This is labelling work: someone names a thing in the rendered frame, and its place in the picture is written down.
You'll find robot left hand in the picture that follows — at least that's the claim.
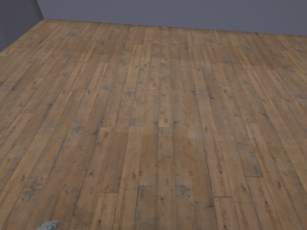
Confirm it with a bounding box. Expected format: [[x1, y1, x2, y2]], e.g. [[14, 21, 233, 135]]
[[36, 220, 60, 230]]

